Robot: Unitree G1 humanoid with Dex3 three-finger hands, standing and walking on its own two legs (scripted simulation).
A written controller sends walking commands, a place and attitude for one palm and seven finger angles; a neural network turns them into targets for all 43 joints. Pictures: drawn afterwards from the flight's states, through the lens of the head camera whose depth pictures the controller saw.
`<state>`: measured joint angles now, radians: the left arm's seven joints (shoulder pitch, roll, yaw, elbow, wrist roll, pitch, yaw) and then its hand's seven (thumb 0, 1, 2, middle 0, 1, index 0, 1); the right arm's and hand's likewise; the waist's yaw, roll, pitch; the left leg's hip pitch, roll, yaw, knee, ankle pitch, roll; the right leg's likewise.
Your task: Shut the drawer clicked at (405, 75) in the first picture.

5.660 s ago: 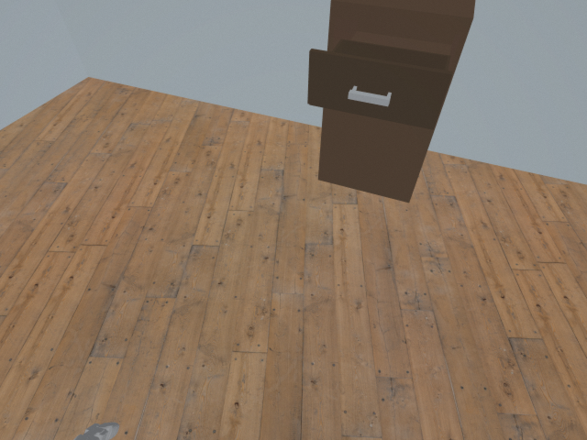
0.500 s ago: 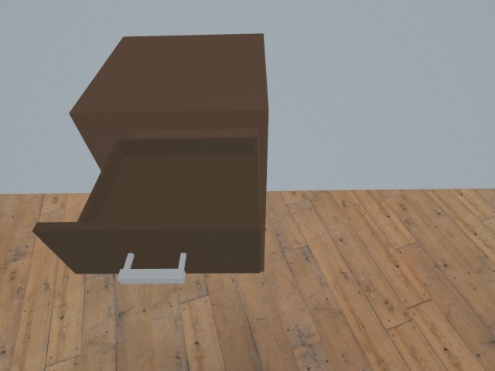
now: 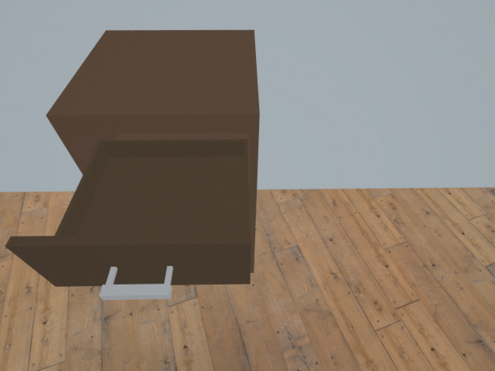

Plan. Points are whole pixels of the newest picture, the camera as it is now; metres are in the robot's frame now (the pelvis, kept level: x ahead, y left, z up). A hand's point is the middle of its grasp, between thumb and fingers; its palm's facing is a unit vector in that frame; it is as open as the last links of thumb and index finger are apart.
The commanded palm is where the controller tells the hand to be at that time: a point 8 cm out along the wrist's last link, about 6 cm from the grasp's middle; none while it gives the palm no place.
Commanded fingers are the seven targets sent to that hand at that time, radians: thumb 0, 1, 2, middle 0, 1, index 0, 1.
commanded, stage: come to a stop and stand still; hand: left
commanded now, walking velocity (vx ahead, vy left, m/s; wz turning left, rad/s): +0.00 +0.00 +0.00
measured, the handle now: (139, 281) +0.29 +0.23 -0.08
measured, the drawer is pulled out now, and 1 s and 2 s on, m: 0.29 0.29 0.28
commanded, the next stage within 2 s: look again from close up in 0.36 s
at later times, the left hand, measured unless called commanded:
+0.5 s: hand out of the picture -0.02 +0.15 -0.17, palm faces +0.04 -0.98 -0.17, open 7.4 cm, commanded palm none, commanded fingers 0.00 0.90 0.90 -0.20 -0.30 -0.20 -0.30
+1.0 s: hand out of the picture +0.04 +0.23 -0.18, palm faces -0.02 -0.98 -0.22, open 7.4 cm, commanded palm none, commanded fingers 0.00 0.90 0.90 -0.20 -0.30 -0.20 -0.30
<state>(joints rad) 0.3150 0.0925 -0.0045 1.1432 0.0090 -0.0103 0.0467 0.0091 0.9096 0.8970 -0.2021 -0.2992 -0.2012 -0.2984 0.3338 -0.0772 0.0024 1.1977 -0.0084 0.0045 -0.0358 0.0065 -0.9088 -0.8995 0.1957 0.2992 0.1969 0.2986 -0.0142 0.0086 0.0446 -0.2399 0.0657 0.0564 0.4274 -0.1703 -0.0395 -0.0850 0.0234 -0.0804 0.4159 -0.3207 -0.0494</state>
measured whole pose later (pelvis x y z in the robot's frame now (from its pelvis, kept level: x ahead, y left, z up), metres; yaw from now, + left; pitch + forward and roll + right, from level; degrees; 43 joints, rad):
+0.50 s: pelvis +0.02 +0.00 +0.00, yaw +0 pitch +0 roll +0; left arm 0.35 0.09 -0.01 1.13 0.02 -0.04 0.06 0.01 0.91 0.90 -0.20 -0.30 -0.20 -0.30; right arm 0.27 -0.15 0.00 1.14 -0.01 0.01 -0.04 0.02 -0.93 -0.90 0.20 0.30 0.20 0.30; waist 0.01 0.01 0.02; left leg -0.26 0.06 0.05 0.50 -0.22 -0.02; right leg -0.05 0.03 -0.08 0.38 -0.32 -0.04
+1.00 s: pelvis +0.01 +0.05 -0.01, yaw -1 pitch +0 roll +0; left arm 0.29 0.19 -0.02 1.00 0.02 0.00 0.04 0.01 0.91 0.90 -0.20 -0.30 -0.20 -0.30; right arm 0.28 -0.17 0.01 1.05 -0.01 -0.01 -0.02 0.01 -0.93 -0.90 0.20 0.30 0.20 0.30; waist 0.00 -0.02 0.01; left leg -0.27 -0.01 0.07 0.53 -0.27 0.04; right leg -0.13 -0.04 -0.04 0.49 -0.37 0.02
